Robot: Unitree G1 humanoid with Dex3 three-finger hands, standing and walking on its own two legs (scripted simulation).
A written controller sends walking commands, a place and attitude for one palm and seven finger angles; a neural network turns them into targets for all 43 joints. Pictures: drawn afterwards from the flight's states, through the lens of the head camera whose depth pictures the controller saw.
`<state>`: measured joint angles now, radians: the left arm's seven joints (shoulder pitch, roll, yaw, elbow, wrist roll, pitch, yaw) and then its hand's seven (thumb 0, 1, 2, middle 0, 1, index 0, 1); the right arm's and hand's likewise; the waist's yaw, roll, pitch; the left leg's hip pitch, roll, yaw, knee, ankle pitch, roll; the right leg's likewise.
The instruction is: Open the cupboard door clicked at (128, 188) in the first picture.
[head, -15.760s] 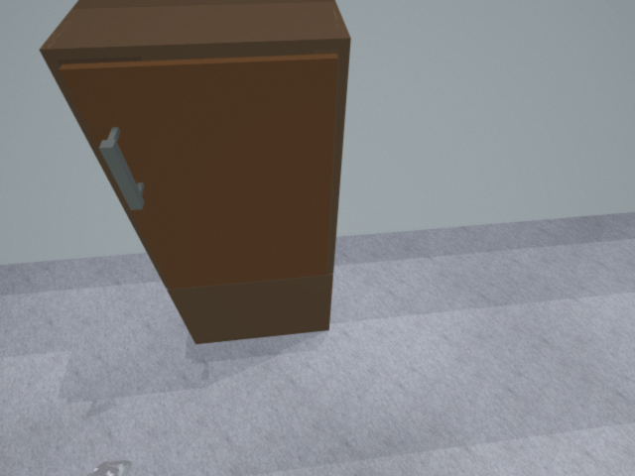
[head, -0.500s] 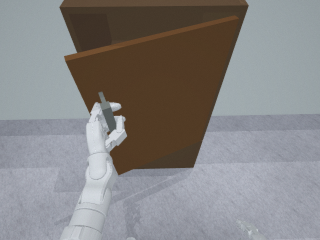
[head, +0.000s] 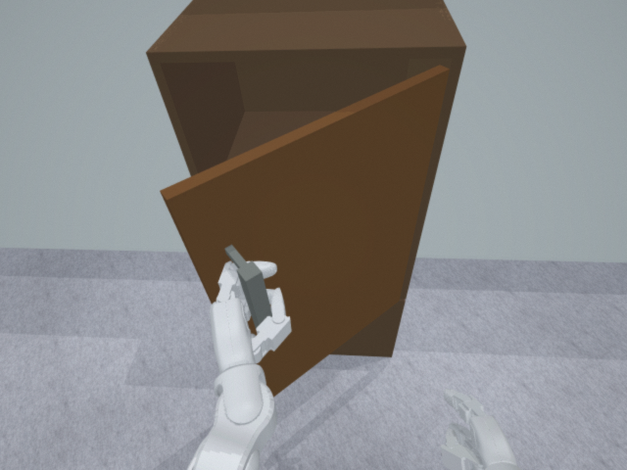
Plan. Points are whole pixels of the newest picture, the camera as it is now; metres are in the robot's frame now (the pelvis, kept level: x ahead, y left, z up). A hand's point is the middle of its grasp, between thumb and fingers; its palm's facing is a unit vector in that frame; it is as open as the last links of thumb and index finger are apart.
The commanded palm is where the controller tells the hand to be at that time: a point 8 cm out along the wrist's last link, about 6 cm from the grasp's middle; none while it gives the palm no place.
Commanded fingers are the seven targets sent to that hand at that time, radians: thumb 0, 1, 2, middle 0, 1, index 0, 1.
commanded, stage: open thumb and fingers to let go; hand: left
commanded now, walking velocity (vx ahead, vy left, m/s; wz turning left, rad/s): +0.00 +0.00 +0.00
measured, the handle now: (250, 293) +0.33 +0.09 +0.07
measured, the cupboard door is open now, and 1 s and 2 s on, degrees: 41 42 43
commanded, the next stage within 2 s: slide the hand sideways off the handle in 0.74 s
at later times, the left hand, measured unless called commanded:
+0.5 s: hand (276, 316) +0.29 +0.06 +0.07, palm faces +0.30 -0.95 -0.04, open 13.3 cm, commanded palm +0.25 +0.10 +0.07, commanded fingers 0.00 -0.50 0.30 -0.23 -0.80 -0.23 -0.80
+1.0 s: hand (270, 341) +0.26 +0.06 +0.07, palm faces -0.14 -0.99 -0.06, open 15.7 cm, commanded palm +0.25 +0.10 +0.07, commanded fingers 0.00 -0.50 0.30 -0.15 -0.30 -0.15 -0.30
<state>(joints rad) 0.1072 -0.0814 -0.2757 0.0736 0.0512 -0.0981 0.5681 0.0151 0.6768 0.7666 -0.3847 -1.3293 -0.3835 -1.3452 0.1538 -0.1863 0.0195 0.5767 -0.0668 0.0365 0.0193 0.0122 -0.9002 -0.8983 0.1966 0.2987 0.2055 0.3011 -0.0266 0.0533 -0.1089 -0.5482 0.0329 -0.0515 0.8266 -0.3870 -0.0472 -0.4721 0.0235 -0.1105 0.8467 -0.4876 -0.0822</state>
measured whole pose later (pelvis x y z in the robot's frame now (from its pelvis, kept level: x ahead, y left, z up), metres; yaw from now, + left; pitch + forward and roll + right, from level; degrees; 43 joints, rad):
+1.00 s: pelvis -0.03 +0.04 -0.01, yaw -1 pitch +7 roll +0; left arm 0.01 0.03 -0.29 0.15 0.00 -0.23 0.17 -0.02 -0.49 0.30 -0.30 -0.44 -0.22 -0.48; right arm 0.21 -0.20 0.03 0.54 -0.02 0.01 0.01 0.01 -0.90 -0.90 0.20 0.30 0.21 0.30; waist 0.00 0.05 -0.09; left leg -0.64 0.00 -0.03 0.90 -0.38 -0.01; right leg -0.56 -0.01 -0.09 0.91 -0.47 -0.04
